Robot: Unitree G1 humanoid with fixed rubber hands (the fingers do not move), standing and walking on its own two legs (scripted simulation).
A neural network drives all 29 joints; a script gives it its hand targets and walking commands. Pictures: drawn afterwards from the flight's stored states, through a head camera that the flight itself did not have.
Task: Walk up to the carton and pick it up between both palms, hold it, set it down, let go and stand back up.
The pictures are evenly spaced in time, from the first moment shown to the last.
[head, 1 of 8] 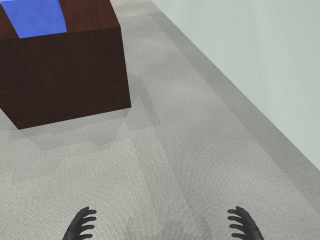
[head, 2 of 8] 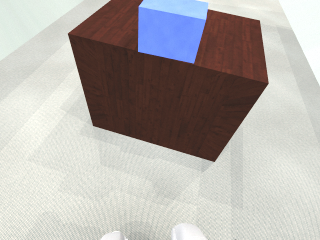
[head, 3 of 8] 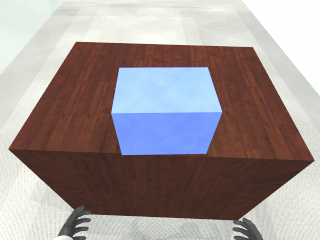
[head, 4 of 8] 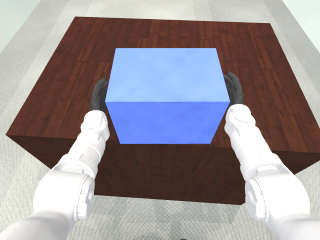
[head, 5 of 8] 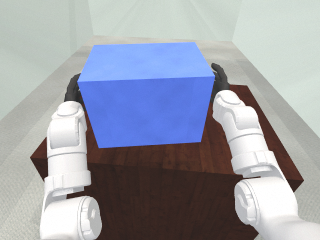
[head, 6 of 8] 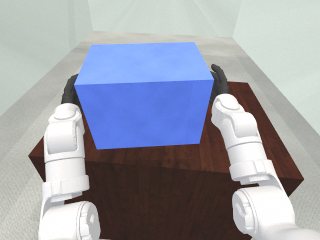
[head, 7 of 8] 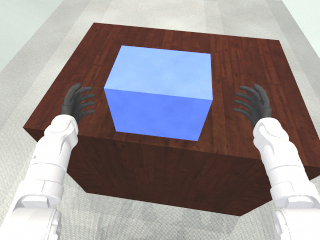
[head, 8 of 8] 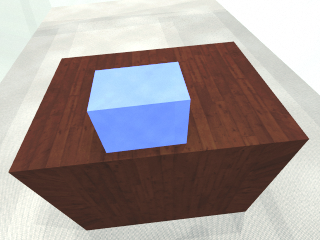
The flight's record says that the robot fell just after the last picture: no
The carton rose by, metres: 0.19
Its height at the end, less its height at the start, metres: +0.00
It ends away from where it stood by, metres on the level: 0.06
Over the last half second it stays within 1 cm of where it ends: yes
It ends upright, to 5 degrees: yes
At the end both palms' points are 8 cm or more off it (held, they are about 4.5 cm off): yes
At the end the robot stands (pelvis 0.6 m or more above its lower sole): yes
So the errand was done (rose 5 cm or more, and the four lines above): yes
